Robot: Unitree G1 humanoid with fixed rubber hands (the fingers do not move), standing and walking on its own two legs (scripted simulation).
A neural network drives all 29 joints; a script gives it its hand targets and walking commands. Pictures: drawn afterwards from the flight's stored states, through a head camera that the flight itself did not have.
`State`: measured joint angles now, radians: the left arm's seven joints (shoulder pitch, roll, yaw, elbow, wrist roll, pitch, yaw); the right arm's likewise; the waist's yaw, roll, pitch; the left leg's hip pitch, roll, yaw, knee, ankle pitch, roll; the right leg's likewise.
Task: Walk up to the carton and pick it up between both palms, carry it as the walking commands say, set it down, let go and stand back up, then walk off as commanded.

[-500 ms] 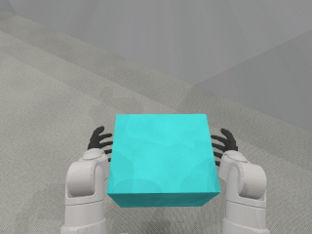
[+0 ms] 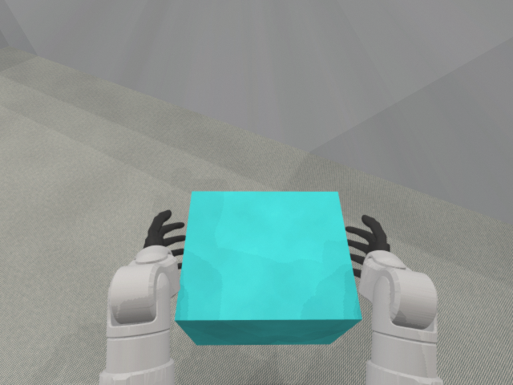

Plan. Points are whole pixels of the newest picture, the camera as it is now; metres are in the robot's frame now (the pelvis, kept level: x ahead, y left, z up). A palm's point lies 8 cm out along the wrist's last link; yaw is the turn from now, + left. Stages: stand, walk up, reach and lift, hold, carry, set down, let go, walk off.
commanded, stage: carry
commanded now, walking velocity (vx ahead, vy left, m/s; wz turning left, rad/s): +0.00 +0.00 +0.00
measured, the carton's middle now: (264, 271) +0.31 -0.01 -0.01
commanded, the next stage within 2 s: hold in 1.10 s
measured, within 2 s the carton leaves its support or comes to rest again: neither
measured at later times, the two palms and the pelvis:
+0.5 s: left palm (133, 289) +0.23 +0.17 +0.08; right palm (368, 287) +0.24 -0.14 +0.08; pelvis -0.04 +0.01 +0.00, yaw +1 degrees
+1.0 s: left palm (136, 289) +0.24 +0.18 +0.07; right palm (362, 287) +0.24 -0.14 +0.07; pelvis -0.04 +0.02 +0.00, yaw +1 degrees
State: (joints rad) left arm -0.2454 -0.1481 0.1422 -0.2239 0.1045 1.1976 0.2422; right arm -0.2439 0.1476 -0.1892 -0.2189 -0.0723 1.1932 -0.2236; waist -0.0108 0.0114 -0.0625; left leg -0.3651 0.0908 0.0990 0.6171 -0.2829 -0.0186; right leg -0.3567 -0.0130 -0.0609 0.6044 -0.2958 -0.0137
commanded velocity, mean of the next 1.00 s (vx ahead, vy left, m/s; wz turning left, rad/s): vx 0.00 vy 0.00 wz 0.00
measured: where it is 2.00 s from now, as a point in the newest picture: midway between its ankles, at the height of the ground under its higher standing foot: outside the picture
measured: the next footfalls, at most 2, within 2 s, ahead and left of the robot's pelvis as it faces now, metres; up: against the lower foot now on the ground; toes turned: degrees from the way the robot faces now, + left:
none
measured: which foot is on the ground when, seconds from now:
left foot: down 0.00-1.00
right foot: down 0.00-1.00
